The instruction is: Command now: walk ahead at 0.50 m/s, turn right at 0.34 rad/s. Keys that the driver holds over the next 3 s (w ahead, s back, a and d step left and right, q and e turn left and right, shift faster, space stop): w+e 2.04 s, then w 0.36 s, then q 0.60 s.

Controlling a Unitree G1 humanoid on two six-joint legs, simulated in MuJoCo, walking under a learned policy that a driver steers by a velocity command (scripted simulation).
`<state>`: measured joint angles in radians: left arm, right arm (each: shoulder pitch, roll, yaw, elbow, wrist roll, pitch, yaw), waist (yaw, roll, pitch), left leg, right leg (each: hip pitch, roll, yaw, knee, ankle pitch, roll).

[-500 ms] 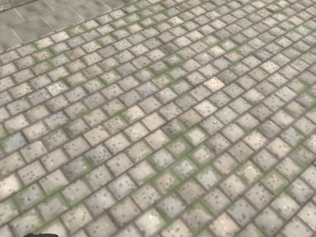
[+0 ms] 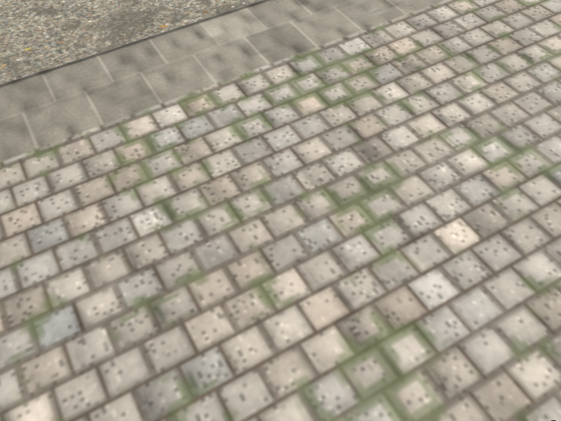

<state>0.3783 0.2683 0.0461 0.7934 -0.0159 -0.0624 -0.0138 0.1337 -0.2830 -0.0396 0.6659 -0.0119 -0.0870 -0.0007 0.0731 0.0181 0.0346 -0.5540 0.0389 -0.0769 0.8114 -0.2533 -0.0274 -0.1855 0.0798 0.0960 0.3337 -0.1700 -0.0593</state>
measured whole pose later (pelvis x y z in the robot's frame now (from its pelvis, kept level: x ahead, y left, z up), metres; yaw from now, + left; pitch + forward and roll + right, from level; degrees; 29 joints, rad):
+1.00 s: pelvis +0.50 -0.12 +0.00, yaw -35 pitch +2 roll +0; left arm 0.33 0.29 0.06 0.67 -0.01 -0.04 0.00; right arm 0.07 -0.31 -0.04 0.71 -0.02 -0.09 0.01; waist 0.06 0.03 0.05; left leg -0.67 0.09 -0.10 0.75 -0.04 -0.07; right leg -0.16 0.11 0.11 0.35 -0.21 -0.09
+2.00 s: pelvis +0.85 -0.51 +0.00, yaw -71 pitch +1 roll +1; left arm 0.35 0.29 0.06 0.68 -0.01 -0.04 0.00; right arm 0.06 -0.32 -0.04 0.71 -0.01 -0.09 0.01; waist 0.06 0.04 0.05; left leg -0.66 0.09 -0.10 0.75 -0.04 -0.07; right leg -0.15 0.11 0.12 0.35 -0.21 -0.09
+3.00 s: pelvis +1.00 -0.89 -0.01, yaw -62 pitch +1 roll -2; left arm 0.10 0.29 0.07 0.78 0.00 0.00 0.02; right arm 0.21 -0.31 -0.07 0.69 0.01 0.07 0.00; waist 0.00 0.00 0.05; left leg -0.41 0.07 0.03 0.74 -0.31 -0.03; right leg -0.29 -0.06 -0.18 0.45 -0.16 0.00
